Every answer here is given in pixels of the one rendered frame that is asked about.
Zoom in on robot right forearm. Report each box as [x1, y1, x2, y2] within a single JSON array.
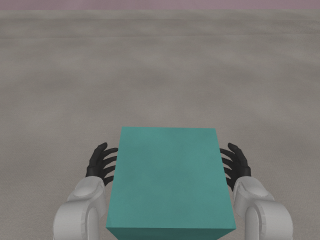
[[232, 176, 294, 240]]

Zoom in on robot right hand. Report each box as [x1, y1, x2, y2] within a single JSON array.
[[219, 142, 251, 192]]

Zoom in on carton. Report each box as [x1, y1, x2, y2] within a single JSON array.
[[105, 126, 237, 240]]

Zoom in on robot left hand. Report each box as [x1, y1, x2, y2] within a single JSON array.
[[85, 142, 118, 186]]

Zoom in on robot left forearm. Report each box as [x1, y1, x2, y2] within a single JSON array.
[[52, 176, 107, 240]]

